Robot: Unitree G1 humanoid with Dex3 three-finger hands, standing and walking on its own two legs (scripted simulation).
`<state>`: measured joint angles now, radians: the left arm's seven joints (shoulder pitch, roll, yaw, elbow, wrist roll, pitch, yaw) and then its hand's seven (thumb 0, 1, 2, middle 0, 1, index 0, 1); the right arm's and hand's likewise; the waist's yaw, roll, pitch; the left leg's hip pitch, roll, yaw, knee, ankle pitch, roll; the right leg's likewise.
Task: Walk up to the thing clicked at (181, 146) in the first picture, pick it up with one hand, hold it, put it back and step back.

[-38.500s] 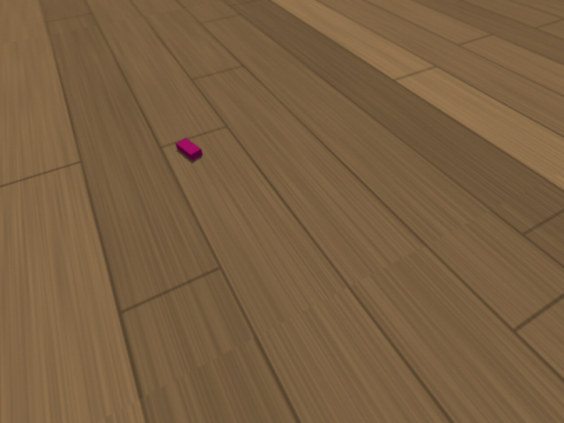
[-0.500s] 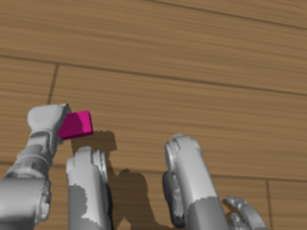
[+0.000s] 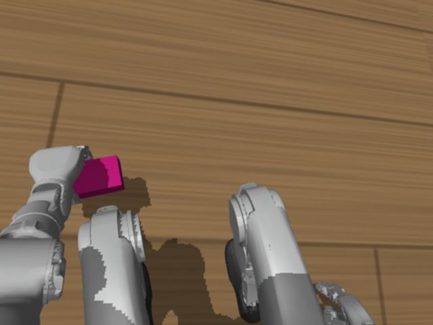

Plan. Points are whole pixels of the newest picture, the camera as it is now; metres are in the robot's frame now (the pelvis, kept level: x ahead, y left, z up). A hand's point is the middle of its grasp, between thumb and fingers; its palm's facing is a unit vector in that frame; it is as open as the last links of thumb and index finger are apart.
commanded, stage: lower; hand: left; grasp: from above
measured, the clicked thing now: (85, 179) +0.41 +0.22 -0.22
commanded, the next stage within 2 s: rest in 0.14 s
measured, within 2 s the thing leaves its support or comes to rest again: rests again in 1.12 s
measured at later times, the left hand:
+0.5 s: hand (79, 180) +0.41 +0.24 -0.23, palm faces -0.47 -0.09 -0.88, open 9.9 cm
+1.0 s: hand (81, 181) +0.42 +0.24 -0.26, palm faces -0.45 -0.08 -0.89, open 9.8 cm
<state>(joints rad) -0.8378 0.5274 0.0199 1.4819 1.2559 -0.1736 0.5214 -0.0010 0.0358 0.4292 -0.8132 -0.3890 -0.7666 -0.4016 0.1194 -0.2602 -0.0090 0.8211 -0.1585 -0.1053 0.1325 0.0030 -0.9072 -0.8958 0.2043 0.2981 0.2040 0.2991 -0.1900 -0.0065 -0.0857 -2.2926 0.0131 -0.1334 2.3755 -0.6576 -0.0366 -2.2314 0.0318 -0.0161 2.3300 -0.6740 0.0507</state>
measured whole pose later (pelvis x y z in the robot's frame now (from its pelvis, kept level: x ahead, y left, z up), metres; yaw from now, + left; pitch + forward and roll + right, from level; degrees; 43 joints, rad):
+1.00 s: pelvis +0.01 +0.00 -0.04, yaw -5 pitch +28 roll -10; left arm -0.89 0.68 0.09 1.73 1.30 -0.23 0.75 0.00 0.07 0.39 -0.81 -0.36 -0.76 -0.38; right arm 0.07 -0.29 0.10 0.88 -0.32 -0.26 0.33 0.00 -0.90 -0.89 0.20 0.30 0.20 0.30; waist -0.28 -0.06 0.04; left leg -2.35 0.00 -0.24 2.56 -0.71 -0.06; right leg -2.26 0.06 -0.09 2.45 -0.70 0.07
